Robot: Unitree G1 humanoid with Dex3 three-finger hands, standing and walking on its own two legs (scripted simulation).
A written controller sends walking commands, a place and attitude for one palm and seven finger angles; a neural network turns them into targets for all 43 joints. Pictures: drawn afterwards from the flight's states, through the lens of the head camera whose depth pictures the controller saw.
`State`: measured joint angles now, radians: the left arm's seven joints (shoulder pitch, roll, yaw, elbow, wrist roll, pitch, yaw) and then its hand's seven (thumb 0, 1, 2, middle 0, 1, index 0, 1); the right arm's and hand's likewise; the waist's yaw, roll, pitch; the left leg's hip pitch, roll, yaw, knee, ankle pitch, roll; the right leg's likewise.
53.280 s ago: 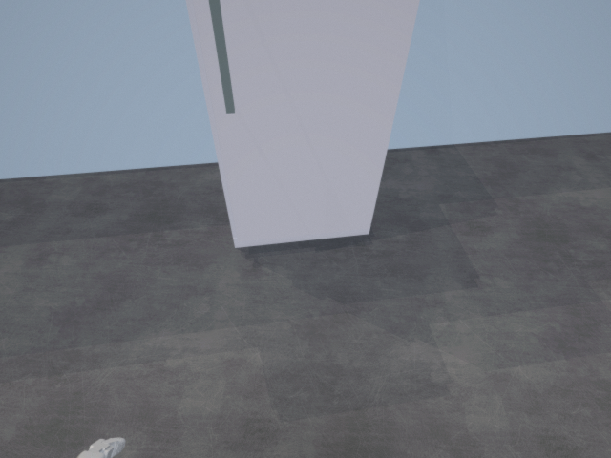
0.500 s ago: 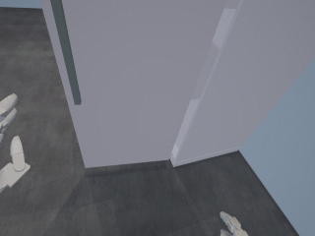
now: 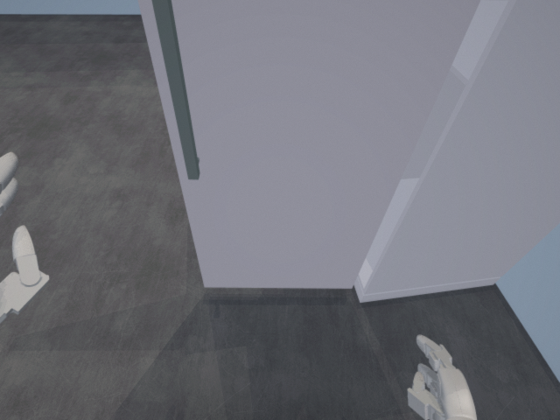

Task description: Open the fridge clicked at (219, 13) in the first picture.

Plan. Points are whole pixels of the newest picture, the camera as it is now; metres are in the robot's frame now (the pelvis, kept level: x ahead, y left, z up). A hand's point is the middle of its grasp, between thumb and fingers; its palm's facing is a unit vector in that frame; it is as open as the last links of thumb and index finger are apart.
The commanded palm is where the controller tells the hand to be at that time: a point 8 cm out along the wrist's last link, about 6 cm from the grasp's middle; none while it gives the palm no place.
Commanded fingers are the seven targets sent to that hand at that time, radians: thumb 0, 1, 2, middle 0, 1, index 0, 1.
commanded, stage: stop stepping back and stand still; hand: left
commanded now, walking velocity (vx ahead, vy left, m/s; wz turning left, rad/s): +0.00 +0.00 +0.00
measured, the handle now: (179, 79) +0.63 +0.24 +0.16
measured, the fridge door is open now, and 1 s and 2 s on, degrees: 82 82 82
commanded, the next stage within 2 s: let the arm hang, fingers relaxed in 0.04 s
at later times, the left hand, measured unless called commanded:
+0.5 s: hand out of the picture +0.01 +0.20 -0.19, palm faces +0.01 -0.99 -0.15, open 7.2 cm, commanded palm none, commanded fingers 0.00 0.90 0.90 -0.20 -0.30 -0.20 -0.30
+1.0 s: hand out of the picture +0.02 +0.29 -0.15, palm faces +0.03 -0.94 -0.33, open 7.4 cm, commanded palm none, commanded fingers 0.00 0.90 0.90 -0.20 -0.30 -0.20 -0.30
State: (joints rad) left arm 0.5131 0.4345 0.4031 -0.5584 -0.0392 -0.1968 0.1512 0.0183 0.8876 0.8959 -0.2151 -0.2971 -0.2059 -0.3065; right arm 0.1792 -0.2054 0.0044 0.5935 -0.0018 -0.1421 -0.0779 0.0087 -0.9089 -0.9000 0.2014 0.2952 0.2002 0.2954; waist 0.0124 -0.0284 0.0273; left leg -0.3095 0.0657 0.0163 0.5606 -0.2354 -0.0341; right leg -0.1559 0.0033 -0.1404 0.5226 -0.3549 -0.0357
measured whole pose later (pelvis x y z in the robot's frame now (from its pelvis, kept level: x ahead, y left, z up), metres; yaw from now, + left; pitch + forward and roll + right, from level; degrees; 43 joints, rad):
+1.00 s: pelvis -0.02 +0.04 +0.01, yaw +2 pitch -1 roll -1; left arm 0.18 0.31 0.03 1.09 0.02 0.00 0.00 0.00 0.91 0.90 -0.20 -0.29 -0.19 -0.30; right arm 0.16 -0.27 -0.01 1.07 -0.02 0.01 -0.01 0.00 -0.91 -0.90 0.20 0.30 0.20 0.30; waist 0.01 0.03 0.05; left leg -0.29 -0.01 0.02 0.44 -0.14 0.03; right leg -0.14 -0.06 -0.15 0.44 -0.28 0.01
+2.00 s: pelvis +0.03 +0.00 +0.01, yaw +1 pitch -1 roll +0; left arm 0.14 0.27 0.01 1.11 0.01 0.00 0.01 0.00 0.91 0.90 -0.20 -0.29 -0.20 -0.30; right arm 0.11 -0.28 0.00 1.12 -0.02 0.01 -0.03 0.00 -0.91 -0.90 0.20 0.30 0.20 0.30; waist 0.00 0.01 0.06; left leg -0.18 0.03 0.02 0.40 -0.19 -0.03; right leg -0.02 -0.01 -0.15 0.34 -0.30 -0.02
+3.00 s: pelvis +0.02 +0.01 +0.01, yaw +1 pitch -1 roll +0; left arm 0.21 0.20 0.01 1.13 0.01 0.00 0.02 0.00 0.91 0.90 -0.20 -0.29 -0.20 -0.30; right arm 0.19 -0.21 0.01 1.14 -0.02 0.01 -0.03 0.00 -0.91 -0.90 0.20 0.30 0.20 0.30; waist 0.00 0.01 0.06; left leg -0.20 0.02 0.02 0.41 -0.18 -0.01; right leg -0.04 -0.03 -0.15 0.36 -0.30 -0.01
